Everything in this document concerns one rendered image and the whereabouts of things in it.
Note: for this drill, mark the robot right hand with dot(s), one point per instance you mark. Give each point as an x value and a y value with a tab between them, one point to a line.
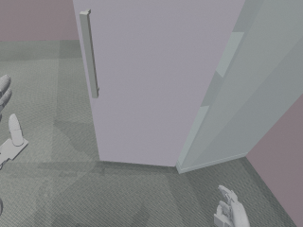
235	214

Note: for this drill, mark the robot left hand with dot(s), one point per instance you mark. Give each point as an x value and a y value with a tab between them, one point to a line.
12	147

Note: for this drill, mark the handle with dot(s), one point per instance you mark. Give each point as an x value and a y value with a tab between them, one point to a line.
89	51

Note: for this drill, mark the fridge door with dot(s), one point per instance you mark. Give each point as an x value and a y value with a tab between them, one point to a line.
154	62

